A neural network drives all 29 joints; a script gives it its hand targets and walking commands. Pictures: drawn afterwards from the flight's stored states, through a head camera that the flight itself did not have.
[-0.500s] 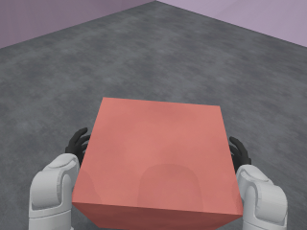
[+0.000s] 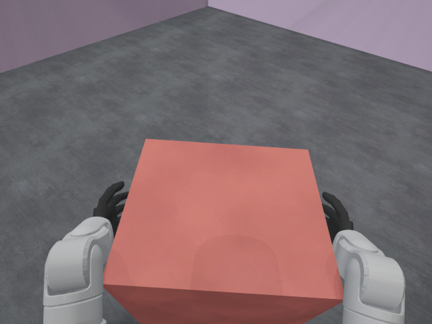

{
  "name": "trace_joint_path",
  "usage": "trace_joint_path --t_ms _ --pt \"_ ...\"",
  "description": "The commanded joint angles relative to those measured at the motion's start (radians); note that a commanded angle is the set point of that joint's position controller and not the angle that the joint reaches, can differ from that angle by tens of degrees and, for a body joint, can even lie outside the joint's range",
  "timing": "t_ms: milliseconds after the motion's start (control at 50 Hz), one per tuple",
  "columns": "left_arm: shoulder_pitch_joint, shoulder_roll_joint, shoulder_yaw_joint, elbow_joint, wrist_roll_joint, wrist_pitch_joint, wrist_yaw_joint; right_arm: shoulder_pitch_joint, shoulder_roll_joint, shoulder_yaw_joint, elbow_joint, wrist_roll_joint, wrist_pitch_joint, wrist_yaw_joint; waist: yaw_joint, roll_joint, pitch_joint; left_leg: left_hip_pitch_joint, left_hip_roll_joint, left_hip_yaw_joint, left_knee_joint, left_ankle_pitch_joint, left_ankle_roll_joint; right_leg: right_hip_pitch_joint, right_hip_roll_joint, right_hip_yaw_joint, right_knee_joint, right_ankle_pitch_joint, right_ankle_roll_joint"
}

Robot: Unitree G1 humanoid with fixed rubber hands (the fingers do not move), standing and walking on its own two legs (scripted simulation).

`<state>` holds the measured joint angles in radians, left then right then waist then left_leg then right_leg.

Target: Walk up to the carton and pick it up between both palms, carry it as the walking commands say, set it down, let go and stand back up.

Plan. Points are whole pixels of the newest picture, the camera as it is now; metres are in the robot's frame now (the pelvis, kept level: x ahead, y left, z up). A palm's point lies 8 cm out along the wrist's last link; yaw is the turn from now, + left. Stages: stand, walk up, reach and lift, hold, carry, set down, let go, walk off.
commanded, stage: carry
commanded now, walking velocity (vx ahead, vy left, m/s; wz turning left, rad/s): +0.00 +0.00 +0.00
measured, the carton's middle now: (219, 240) +0.27 +0.00 +0.01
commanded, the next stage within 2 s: none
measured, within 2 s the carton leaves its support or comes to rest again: neither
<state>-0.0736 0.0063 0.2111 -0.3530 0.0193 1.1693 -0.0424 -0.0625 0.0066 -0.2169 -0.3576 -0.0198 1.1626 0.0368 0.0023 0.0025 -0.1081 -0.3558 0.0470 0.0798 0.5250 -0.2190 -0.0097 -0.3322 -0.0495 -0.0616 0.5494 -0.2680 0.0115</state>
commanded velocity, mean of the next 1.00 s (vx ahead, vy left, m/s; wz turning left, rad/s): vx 0.00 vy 0.00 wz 0.00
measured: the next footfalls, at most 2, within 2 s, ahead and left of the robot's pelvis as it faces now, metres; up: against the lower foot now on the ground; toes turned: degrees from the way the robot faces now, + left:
none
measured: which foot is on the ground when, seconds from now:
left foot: down 0.00-1.00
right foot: down 0.00-1.00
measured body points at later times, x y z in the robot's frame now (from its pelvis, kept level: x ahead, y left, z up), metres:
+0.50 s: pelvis +0.00 -0.01 +0.00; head -0.02 -0.01 +0.45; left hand +0.26 +0.18 +0.08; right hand +0.26 -0.21 +0.07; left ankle +0.03 +0.13 -0.73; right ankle +0.01 -0.12 -0.73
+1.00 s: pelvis +0.00 -0.01 +0.00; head -0.02 -0.01 +0.45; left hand +0.27 +0.18 +0.07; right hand +0.26 -0.21 +0.07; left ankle +0.03 +0.13 -0.73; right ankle +0.01 -0.12 -0.73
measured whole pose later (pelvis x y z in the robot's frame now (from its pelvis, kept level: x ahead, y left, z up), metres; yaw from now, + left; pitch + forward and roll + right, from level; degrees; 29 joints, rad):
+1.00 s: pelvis +0.00 -0.01 +0.00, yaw +0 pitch +3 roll +0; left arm -0.09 0.00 0.21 -0.32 0.03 1.14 -0.05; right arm -0.07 0.01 -0.22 -0.32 -0.03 1.13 0.04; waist 0.00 0.00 -0.12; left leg -0.36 0.07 0.08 0.52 -0.21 -0.03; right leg -0.34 -0.03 -0.06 0.55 -0.27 -0.01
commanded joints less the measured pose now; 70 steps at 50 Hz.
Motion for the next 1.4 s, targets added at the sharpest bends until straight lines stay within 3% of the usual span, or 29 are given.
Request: trace_joint_path --t_ms 0,1380 --pt "-0.456 -0.763 -0.782 -0.149 -0.292 -0.002 -0.172 -0.459 0.777 0.799 -0.15 0.3 0.002 0.172 -0.001 -0.014 -0.185 0.114 0.083 -0.061 -0.062 0.115 0.016 0.032 -0.089 0.065 -0.103 0.124 -0.029" --pt "-0.465 -0.756 -0.731 -0.062 -0.238 -0.08 -0.167 -0.463 0.762 0.759 -0.069 0.253 -0.078 0.171 -0.005 -0.006 -0.194 0.107 0.082 -0.05 -0.069 0.12 0.012 0.033 -0.072 0.064 -0.108 0.117 -0.04"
